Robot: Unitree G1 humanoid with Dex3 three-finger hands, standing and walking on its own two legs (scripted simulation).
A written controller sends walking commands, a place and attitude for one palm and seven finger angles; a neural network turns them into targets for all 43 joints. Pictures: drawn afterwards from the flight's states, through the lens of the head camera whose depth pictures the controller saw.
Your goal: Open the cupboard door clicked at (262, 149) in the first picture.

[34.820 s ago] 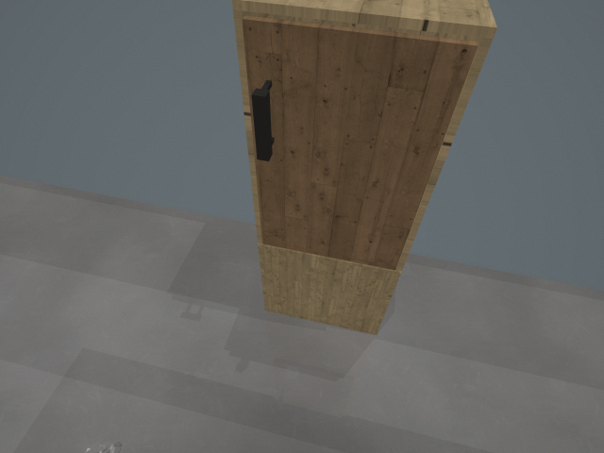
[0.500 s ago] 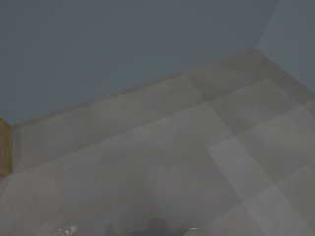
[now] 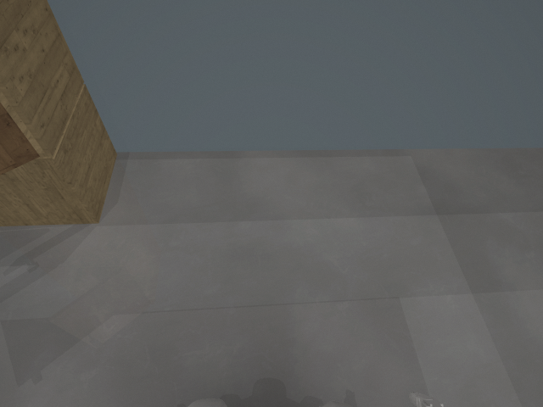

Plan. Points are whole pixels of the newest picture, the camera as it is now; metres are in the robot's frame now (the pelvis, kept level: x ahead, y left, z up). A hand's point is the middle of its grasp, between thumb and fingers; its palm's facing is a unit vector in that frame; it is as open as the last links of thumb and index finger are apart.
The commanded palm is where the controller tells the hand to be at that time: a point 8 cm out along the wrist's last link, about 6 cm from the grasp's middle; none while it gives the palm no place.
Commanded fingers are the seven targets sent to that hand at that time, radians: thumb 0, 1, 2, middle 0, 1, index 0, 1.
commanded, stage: turn to face it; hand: left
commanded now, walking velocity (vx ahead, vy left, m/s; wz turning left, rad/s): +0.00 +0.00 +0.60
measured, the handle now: out of the picture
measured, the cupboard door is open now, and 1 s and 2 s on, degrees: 40 40 40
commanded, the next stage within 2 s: take the last steps up to it in 1.26 s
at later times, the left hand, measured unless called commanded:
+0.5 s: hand out of the picture +0.05 +0.17 -0.13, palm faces +0.27 -0.93 -0.27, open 7.4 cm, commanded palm none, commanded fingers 0.00 0.90 0.90 -0.20 -0.30 -0.20 -0.30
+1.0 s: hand out of the picture -0.07 +0.21 -0.15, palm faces +0.58 -0.78 -0.26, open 7.4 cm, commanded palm none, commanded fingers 0.00 0.90 0.90 -0.20 -0.30 -0.20 -0.30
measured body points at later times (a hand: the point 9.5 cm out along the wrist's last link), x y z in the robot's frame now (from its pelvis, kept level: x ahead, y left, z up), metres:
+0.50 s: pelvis +0.00 -0.04 +0.01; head +0.05 -0.06 +0.46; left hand +0.04 +0.21 -0.11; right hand +0.12 -0.28 -0.15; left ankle -0.05 +0.08 -0.64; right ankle +0.03 -0.15 -0.72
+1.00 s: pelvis +0.00 -0.01 +0.02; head +0.03 +0.03 +0.46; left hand -0.10 +0.25 -0.13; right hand +0.22 -0.17 -0.12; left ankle -0.06 +0.08 -0.72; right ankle +0.07 -0.15 -0.66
